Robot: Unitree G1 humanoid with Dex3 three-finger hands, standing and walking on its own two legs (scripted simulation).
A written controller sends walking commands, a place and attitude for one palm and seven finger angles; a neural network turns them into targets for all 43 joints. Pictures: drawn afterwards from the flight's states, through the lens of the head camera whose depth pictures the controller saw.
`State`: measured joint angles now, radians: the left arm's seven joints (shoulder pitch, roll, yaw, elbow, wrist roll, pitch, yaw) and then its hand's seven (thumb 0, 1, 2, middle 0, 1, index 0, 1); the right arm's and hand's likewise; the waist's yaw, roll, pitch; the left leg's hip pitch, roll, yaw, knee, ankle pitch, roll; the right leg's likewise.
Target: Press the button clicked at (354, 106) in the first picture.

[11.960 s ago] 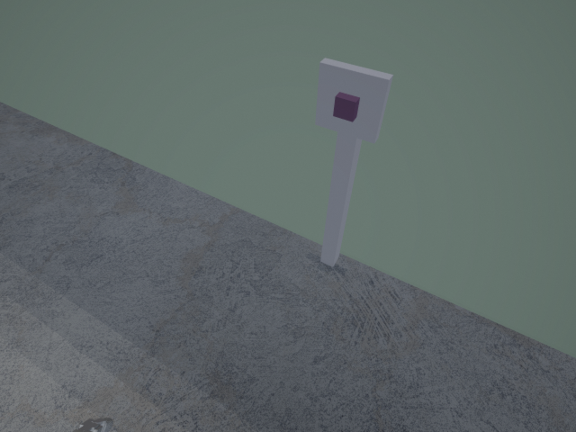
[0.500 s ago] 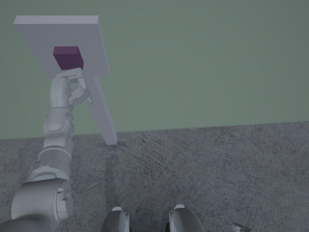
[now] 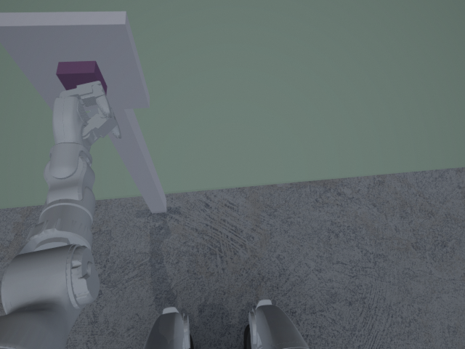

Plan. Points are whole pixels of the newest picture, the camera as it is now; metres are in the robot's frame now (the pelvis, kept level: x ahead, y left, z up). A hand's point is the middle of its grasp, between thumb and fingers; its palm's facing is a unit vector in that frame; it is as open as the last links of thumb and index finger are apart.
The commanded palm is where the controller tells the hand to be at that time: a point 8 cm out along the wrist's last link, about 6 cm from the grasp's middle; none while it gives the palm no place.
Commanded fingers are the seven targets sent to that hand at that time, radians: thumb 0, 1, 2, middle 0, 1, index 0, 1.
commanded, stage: press the button with the knuckle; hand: left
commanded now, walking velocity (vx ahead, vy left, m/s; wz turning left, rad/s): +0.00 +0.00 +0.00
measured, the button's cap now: (83, 79) +0.55 +0.22 +0.09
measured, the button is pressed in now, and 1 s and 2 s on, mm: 0 9 0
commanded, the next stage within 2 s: hold the button down briefly in 0.52 s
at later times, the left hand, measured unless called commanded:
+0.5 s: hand (107, 113) +0.51 +0.18 +0.05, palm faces +0.04 -1.00 -0.04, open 2.8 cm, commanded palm +0.51 +0.22 +0.06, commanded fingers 0.00 0.90 0.90 -1.30 -1.50 -1.30 -1.50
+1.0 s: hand (107, 112) +0.51 +0.18 +0.05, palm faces +0.05 -1.00 -0.04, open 2.8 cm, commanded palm +0.50 +0.21 +0.06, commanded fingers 0.00 0.90 0.90 -1.30 -1.50 -1.30 -1.50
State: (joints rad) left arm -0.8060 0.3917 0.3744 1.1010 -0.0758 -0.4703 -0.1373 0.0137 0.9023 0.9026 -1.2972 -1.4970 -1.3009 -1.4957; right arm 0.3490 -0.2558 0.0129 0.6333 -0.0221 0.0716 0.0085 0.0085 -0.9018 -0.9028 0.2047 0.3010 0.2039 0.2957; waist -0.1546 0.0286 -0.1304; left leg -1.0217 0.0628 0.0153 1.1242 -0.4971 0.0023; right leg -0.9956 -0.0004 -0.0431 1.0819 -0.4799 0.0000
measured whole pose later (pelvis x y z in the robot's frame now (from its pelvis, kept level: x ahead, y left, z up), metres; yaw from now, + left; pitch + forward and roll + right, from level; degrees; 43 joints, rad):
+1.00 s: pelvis -0.04 +0.01 -0.02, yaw +0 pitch +26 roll -5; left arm -1.09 0.54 0.36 1.30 0.00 -0.42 -0.12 -0.03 0.74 0.97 -1.30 -1.50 -1.39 -1.50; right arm 0.38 -0.27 0.07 0.65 -0.05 0.00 0.00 0.01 -0.90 -0.90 0.21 0.30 0.21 0.30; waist -0.23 0.04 -0.12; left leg -1.23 0.05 -0.03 1.23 -0.45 0.02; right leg -1.16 -0.01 -0.08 1.15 -0.43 0.01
